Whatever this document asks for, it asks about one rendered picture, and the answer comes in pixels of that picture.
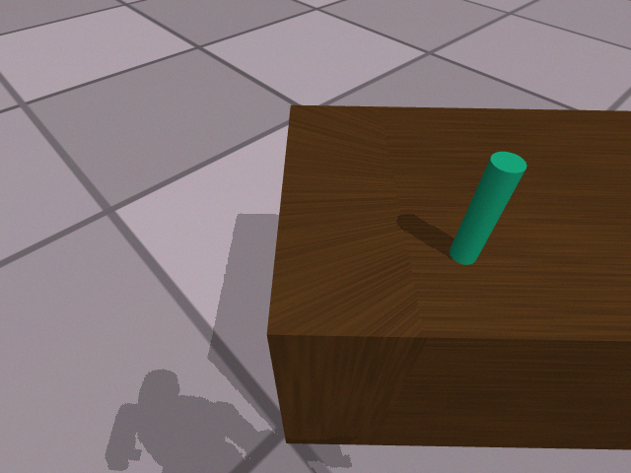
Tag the can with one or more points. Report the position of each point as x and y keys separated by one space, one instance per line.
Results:
x=497 y=184

